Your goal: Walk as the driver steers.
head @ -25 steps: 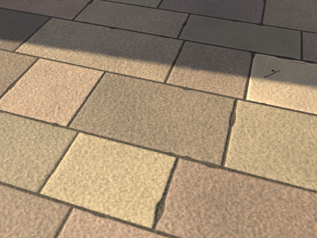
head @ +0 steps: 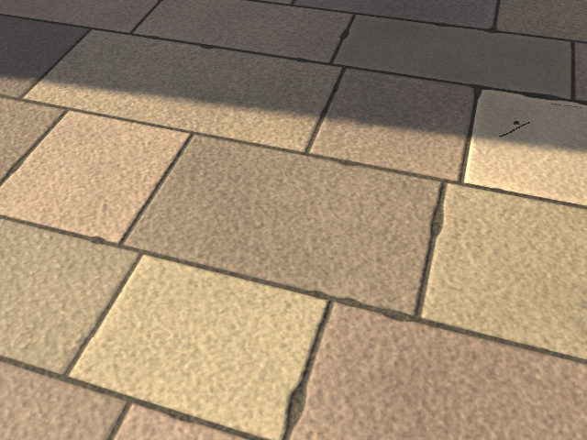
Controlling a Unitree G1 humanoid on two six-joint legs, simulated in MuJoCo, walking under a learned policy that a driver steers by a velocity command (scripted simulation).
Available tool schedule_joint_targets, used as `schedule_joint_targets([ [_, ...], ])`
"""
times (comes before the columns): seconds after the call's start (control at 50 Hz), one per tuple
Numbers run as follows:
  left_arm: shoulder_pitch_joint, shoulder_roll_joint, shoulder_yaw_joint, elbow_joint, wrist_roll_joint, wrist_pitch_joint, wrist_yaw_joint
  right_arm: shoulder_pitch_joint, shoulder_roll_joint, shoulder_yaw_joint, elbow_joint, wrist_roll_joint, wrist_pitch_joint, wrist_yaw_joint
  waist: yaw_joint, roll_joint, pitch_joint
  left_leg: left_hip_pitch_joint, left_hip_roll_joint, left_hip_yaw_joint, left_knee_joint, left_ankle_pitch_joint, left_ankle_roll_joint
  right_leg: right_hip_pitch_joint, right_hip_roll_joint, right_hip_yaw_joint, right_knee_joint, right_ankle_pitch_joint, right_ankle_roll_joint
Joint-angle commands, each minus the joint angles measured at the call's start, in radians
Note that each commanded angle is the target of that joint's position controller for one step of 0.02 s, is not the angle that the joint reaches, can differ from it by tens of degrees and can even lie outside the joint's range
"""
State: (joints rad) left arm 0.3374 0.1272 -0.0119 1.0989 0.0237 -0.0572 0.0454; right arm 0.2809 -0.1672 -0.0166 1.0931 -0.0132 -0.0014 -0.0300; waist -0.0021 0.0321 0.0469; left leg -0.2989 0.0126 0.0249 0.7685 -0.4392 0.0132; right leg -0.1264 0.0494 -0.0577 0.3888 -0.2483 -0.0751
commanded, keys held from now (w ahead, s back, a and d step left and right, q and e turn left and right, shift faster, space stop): no key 0.20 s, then w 0.56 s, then w+q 0.24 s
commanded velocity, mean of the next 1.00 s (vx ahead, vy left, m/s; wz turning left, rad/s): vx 0.30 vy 0.00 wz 0.05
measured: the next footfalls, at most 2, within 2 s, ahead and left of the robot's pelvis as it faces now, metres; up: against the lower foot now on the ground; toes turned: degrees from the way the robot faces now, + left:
left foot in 0.10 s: +0.08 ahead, +0.12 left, +0.00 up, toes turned +2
left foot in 0.50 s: +0.19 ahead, +0.13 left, +0.00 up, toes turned +4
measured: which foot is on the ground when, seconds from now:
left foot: up 0.00-0.08, down 0.10-0.32, up 0.34-0.48, down 0.50-1.00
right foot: down 0.00-0.52, up 0.54-1.00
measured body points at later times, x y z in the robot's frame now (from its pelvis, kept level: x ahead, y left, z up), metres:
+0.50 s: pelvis +0.11 +0.04 -0.02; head +0.12 +0.06 +0.43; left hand -0.01 +0.27 -0.17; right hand +0.15 -0.20 -0.16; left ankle +0.14 +0.13 -0.74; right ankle -0.03 -0.07 -0.74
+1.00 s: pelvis +0.35 +0.06 -0.02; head +0.39 +0.06 +0.43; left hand +0.55 +0.28 -0.13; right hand +0.24 -0.16 -0.16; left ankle +0.15 +0.13 -0.74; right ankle +0.50 -0.01 -0.74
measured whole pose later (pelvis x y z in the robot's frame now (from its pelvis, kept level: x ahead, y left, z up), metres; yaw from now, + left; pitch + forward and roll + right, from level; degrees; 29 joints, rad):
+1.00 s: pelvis +0.35 +0.06 -0.02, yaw +5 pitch +1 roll +0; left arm -0.05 0.16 0.03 0.88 0.01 -0.06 -0.02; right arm 0.53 -0.14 -0.02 1.11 -0.02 -0.09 -0.02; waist -0.07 -0.01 0.08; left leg 0.16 -0.06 -0.01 0.29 -0.44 0.07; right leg -0.50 0.01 -0.09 0.54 -0.11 -0.09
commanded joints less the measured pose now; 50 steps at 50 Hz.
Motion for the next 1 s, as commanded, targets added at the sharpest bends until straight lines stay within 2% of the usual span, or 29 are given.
schedule_joint_targets([
  [0.02,0.036,0.099,0.0,-0.012,-0.003,-0.004,0.009,0.085,-0.017,0.005,0.003,0.013,0.01,-0.01,-0.026,-0.135,-0.036,0.04,0.001,0.007,-0.122,0.07,-0.008,0.048,-0.229,0.128,-0.041,0.817,-0.09],
  [0.06,0.039,0.102,-0.002,-0.002,-0.012,0.005,0.009,0.084,-0.014,0.01,0.01,0.017,0.016,-0.018,-0.029,-0.136,-0.04,0.11,0.0,0.019,-0.242,0.186,-0.005,0.022,-0.221,0.124,-0.02,0.739,-0.073],
  [0.08,0.032,0.105,-0.001,0.0,-0.019,0.01,0.007,0.09,-0.011,0.015,0.015,0.013,0.015,-0.019,-0.041,-0.12,-0.035,0.179,0.014,0.011,-0.332,0.321,-0.002,-0.023,-0.212,0.123,-0.02,0.622,-0.048],
  [0.1,0.039,0.108,0.003,0.001,-0.023,0.013,0.004,0.086,-0.038,0.012,0.015,0.004,0.012,-0.019,-0.035,-0.098,-0.032,0.241,0.051,-0.032,-0.36,0.428,0.003,-0.072,-0.188,0.132,-0.035,0.42,-0.017],
  [0.12,0.053,0.109,0.007,-0.002,-0.02,0.015,0.002,0.076,-0.077,0.007,0.005,-0.008,0.005,-0.018,-0.016,-0.065,-0.018,0.282,0.11,-0.091,-0.367,0.519,0.01,-0.129,-0.157,0.131,-0.049,0.214,-0.003],
  [0.14,0.12,0.061,0.004,0.016,-0.021,0.024,0.0,0.044,-0.101,0.001,0.014,0.0,0.006,-0.014,0.029,0.04,0.033,0.22,0.12,-0.098,-0.328,0.552,0.038,-0.117,-0.114,0.116,-0.098,0.117,0.003],
  [0.16,0.113,0.062,0.004,0.032,-0.014,0.03,0.005,0.03,-0.062,0.006,0.014,0.003,0.006,-0.009,0.009,0.044,0.069,0.172,0.112,-0.098,-0.337,0.514,0.04,-0.082,-0.112,0.111,-0.093,0.117,0.006],
  [0.18,0.1,0.072,0.008,0.032,-0.011,0.034,0.009,0.032,-0.04,0.01,0.018,0.003,0.004,-0.009,-0.001,0.042,0.086,0.146,0.103,-0.095,-0.354,0.496,0.034,-0.061,-0.116,0.113,-0.076,0.16,0.008],
  [0.22,0.095,0.087,0.016,0.034,-0.012,0.033,0.006,0.052,-0.034,0.01,0.028,0.003,-0.004,-0.016,0.0,0.022,0.035,0.166,0.084,-0.082,-0.362,0.468,0.038,-0.004,-0.119,0.11,-0.055,0.201,0.001],
  [0.26,0.105,0.097,0.028,0.037,-0.01,0.033,0.0,0.055,-0.06,-0.005,0.029,0.001,-0.007,-0.014,0.009,-0.016,0.018,0.144,0.036,-0.05,-0.312,0.198,0.068,0.005,-0.097,0.109,-0.031,-0.043,-0.033],
  [0.32,0.17,0.125,0.048,0.046,-0.011,0.031,-0.007,-0.008,-0.041,-0.012,-0.016,-0.007,-0.016,0.007,0.047,-0.126,0.154,-0.103,-0.017,-0.014,-0.192,-0.08,0.086,-0.003,-0.192,0.28,-0.117,-0.407,-0.118],
  [0.36,0.228,0.167,0.065,0.063,-0.009,0.023,-0.005,-0.089,-0.021,-0.008,-0.077,-0.024,-0.037,0.02,0.069,-0.183,0.228,-0.292,-0.008,0.067,-0.07,-0.026,0.08,0.085,-0.339,0.436,-0.186,-0.361,-0.196],
  [0.4,0.252,0.168,0.07,0.065,0.007,0.006,-0.009,-0.143,-0.049,-0.021,-0.118,-0.016,-0.061,0.029,0.082,-0.148,0.216,-0.381,0.023,0.045,-0.009,-0.04,0.083,0.171,-0.392,0.463,-0.17,-0.109,-0.227],
  [0.44,0.233,0.179,0.075,0.059,0.015,-0.005,-0.013,-0.128,-0.064,-0.033,-0.136,0.0,-0.076,0.04,0.062,-0.134,0.171,-0.37,0.039,0.032,-0.018,-0.022,0.084,0.211,-0.39,0.405,-0.148,0.053,-0.209],
  [0.48,0.125,0.181,0.075,0.029,0.0,-0.009,-0.02,-0.021,-0.047,-0.038,-0.117,0.014,-0.081,0.049,-0.025,-0.121,0.131,-0.108,0.001,0.072,-0.16,0.111,0.087,0.057,-0.315,0.27,-0.101,0.102,-0.142],
  [0.5,0.047,0.177,0.071,0.006,-0.011,-0.013,-0.025,0.138,-0.04,-0.048,-0.062,0.017,-0.08,0.049,-0.113,-0.089,0.082,0.188,-0.061,0.102,-0.249,0.183,0.097,-0.113,-0.239,0.166,0.001,0.223,-0.096],
  [0.52,0.017,0.155,0.062,-0.013,-0.014,-0.023,-0.034,0.317,-0.107,-0.078,-0.005,0.002,-0.079,0.04,-0.19,0.046,0.01,0.436,0.012,-0.042,-0.326,0.128,0.125,-0.274,-0.138,0.048,0.261,0.288,-0.045],
  [0.54,0.035,0.106,0.05,-0.059,-0.017,-0.028,-0.04,0.466,-0.22,-0.104,0.014,-0.015,-0.077,0.032,-0.209,0.3,-0.077,0.551,0.315,-0.551,-0.55,-0.054,0.221,-0.459,0.014,-0.068,0.665,-0.101,0.015],
  [0.56,0.0,0.138,0.062,-0.072,0.009,-0.023,-0.043,0.376,-0.171,-0.083,0.01,-0.01,-0.06,0.029,-0.133,0.171,-0.022,0.456,0.357,-0.675,-0.607,-0.027,0.24,-0.532,-0.015,0.071,0.824,-0.242,-0.01],
  [0.58,-0.013,0.114,0.059,-0.079,0.009,-0.022,-0.049,0.25,-0.15,-0.074,-0.03,-0.012,-0.056,0.028,-0.073,0.05,0.061,0.362,0.35,-0.554,-0.58,0.004,0.231,-0.56,-0.073,0.094,0.876,-0.159,-0.026],
  [0.6,-0.015,0.1,0.055,-0.076,0.001,-0.026,-0.054,0.175,-0.123,-0.063,-0.055,-0.01,-0.062,0.03,-0.042,-0.023,0.083,0.296,0.309,-0.444,-0.589,0.112,0.213,-0.539,-0.105,0.098,0.846,-0.073,-0.028],
  [0.64,0.01,0.092,0.059,-0.07,0.007,-0.014,-0.06,0.132,-0.08,-0.041,-0.059,-0.006,-0.079,0.027,0.008,-0.013,0.074,0.241,0.227,-0.284,-0.612,0.261,0.168,-0.476,-0.133,0.08,0.767,-0.008,-0.015],
  [0.72,-0.046,0.095,0.068,-0.096,0.006,0.018,-0.069,0.234,-0.084,-0.026,-0.017,0.0,-0.099,0.018,0.018,0.029,0.063,0.292,0.183,-0.137,-0.6,0.604,0.149,-0.525,-0.115,0.019,0.694,0.043,0.015],
  [0.82,-0.319,0.088,0.058,-0.201,-0.001,0.019,-0.076,0.283,-0.071,-0.01,-0.008,-0.001,-0.1,0.016,-0.026,0.044,0.115,0.265,0.151,-0.102,-0.621,0.729,0.155,-0.547,-0.091,-0.039,0.423,0.156,0.046],
  [0.9,-0.42,0.101,0.054,-0.252,-0.011,0.012,-0.072,0.292,-0.107,-0.018,-0.009,-0.003,-0.102,0.009,-0.039,0.06,0.106,0.323,0.171,-0.134,-0.591,0.818,0.174,-0.479,-0.06,-0.045,0.246,0.201,0.03],
  [0.94,-0.395,0.124,0.061,-0.263,-0.013,0.003,-0.065,0.256,-0.12,-0.023,-0.019,-0.006,-0.102,0.008,-0.009,0.06,0.079,0.353,0.181,-0.138,-0.532,0.944,0.172,-0.402,-0.044,-0.037,0.201,0.167,0.003],
  [0.96,-0.333,0.142,0.069,-0.25,-0.013,-0.003,-0.058,0.232,-0.132,-0.027,-0.027,-0.008,-0.103,0.008,0.021,0.063,0.044,0.36,0.177,-0.134,-0.462,1.062,0.16,-0.314,-0.022,-0.037,0.184,0.131,-0.013],
  [0.98,-0.223,0.164,0.081,-0.219,-0.015,-0.011,-0.049,0.214,-0.144,-0.032,-0.033,-0.01,-0.101,0.01,0.064,0.064,-0.017,0.364,0.164,-0.13,-0.34,1.141,0.149,-0.194,0.002,-0.036,0.161,0.099,-0.028],
  [1.0,-0.062,0.188,0.096,-0.174,-0.011,-0.022,-0.039,0.187,-0.15,-0.035,-0.043,-0.004,-0.098,0.014,0.136,0.042,-0.101,0.297,0.13,-0.111,-0.151,1.071,0.134,0.01,-0.009,-0.025,0.088,0.14,-0.045],
])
